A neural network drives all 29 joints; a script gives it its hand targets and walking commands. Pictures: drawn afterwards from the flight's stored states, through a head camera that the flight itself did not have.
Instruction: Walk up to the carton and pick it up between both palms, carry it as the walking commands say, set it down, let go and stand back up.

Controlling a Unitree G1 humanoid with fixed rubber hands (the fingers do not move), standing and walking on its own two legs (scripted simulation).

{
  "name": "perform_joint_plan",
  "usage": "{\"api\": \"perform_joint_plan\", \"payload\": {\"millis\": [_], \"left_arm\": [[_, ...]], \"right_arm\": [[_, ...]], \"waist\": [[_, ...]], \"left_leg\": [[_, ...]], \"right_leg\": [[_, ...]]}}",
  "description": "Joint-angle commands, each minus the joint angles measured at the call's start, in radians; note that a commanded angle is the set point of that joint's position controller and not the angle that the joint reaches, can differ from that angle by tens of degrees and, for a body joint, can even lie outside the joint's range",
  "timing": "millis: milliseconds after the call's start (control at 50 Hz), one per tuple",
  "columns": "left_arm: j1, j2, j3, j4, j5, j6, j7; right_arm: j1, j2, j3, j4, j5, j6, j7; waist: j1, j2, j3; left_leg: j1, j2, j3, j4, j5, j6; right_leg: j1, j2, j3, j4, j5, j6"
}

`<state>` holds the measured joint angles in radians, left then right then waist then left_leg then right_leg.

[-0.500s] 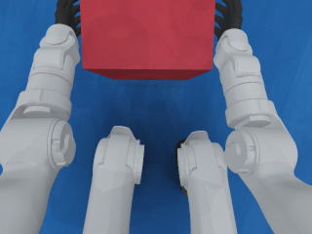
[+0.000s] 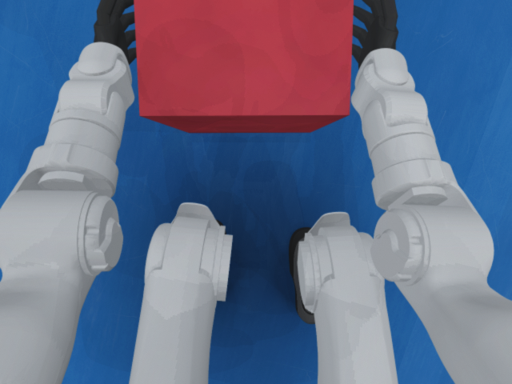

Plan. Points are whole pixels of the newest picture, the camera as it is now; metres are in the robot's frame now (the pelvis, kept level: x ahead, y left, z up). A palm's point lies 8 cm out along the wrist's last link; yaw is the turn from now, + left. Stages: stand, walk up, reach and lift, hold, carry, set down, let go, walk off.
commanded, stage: set down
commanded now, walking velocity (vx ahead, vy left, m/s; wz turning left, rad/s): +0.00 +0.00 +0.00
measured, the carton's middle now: (247, 45) +0.55 +0.05 -0.24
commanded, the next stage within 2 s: none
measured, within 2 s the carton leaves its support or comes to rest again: neither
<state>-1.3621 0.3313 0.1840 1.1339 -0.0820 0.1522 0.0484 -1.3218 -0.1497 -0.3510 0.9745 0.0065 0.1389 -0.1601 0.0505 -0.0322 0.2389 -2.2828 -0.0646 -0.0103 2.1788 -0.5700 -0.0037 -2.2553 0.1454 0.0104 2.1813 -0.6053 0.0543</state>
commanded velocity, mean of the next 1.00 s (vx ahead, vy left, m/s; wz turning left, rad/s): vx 0.00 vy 0.00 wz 0.00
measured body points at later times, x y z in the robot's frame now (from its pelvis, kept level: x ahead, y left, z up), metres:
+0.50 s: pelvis +0.00 +0.00 -0.01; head +0.35 +0.03 +0.27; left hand +0.52 +0.22 -0.18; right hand +0.55 -0.11 -0.17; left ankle +0.11 +0.11 -0.34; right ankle +0.10 -0.11 -0.34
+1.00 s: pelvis +0.00 +0.00 +0.00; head +0.36 +0.03 +0.26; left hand +0.52 +0.26 -0.18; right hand +0.54 -0.13 -0.18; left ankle +0.11 +0.11 -0.34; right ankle +0.10 -0.11 -0.34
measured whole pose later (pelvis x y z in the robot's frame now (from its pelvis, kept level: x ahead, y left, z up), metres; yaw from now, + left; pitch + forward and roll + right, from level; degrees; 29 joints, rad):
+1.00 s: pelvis +0.00 +0.00 +0.00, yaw +0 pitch +39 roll -2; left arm -1.35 0.43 0.14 1.19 -0.21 0.02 0.06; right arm -1.31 -0.27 -0.12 1.04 0.18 0.06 -0.15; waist 0.03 -0.02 0.27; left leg -2.30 -0.04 0.01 2.18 -0.56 0.03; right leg -2.27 0.10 0.00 2.19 -0.60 0.04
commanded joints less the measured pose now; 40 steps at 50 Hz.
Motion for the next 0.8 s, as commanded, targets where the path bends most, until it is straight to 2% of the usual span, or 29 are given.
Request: {"api": "perform_joint_plan", "payload": {"millis": [0,240,400,460,500,540,600,680,780], "left_arm": [[-0.545,-0.821,-0.212,-0.191,-0.042,-0.042,-0.258],[-0.526,-0.789,-0.177,-0.155,-0.016,-0.036,-0.265],[-0.493,-0.655,-0.139,-0.133,-0.003,-0.051,-0.229],[-0.466,-0.547,-0.116,-0.119,-0.002,-0.065,-0.200],[-0.431,-0.413,-0.083,-0.107,0.005,-0.079,-0.165],[-0.365,-0.231,-0.042,-0.078,0.004,-0.097,-0.117],[-0.261,0.100,0.018,-0.052,-0.008,-0.137,-0.025],[-0.274,0.192,-0.014,-0.049,-0.068,-0.161,0.020],[-0.282,0.227,-0.014,-0.094,-0.104,-0.178,0.027]], "right_arm": [[-0.559,0.826,0.346,-0.064,0.042,-0.006,0.249],[-0.555,0.783,0.324,-0.054,0.027,-0.005,0.254],[-0.530,0.635,0.290,-0.055,0.025,-0.022,0.223],[-0.493,0.536,0.268,-0.042,0.030,-0.033,0.197],[-0.447,0.418,0.245,-0.036,0.032,-0.046,0.168],[-0.378,0.238,0.209,-0.021,0.032,-0.064,0.125],[-0.277,-0.083,0.166,-0.011,0.057,-0.091,0.046],[-0.291,-0.169,0.208,-0.033,0.136,-0.106,0.006],[-0.286,-0.202,0.230,-0.086,0.173,-0.124,-0.003]], "waist": [[0.036,-0.024,-0.948],[0.033,-0.032,-0.901],[0.028,-0.032,-0.916],[0.024,-0.026,-0.928],[0.028,-0.026,-0.937],[0.023,-0.032,-0.940],[0.034,-0.018,-0.956],[0.048,0.015,-1.050],[0.042,0.002,-1.111]], "left_leg": [[0.453,-0.027,0.013,-0.134,0.331,0.019],[0.435,-0.018,0.006,-0.124,0.301,0.022],[0.459,-0.011,0.007,-0.125,0.296,0.015],[0.475,-0.007,0.011,-0.126,0.294,0.010],[0.488,-0.001,0.013,-0.126,0.303,0.007],[0.503,0.008,0.010,-0.132,0.299,0.002],[0.539,0.027,0.007,-0.146,0.300,-0.006],[0.602,0.038,-0.005,-0.143,0.357,-0.011],[0.608,0.044,-0.011,-0.127,0.416,-0.001]], "right_leg": [[0.381,0.008,-0.035,-0.132,0.303,-0.045],[0.362,0.001,-0.032,-0.129,0.270,-0.045],[0.378,-0.007,-0.042,-0.126,0.262,-0.034],[0.393,-0.013,-0.044,-0.126,0.261,-0.029],[0.408,-0.019,-0.044,-0.125,0.270,-0.024],[0.431,-0.029,-0.045,-0.130,0.268,-0.017],[0.453,-0.051,-0.040,-0.142,0.261,-0.007],[0.485,-0.062,-0.026,-0.135,0.301,-0.006],[0.501,-0.069,-0.017,-0.124,0.359,-0.006]]}}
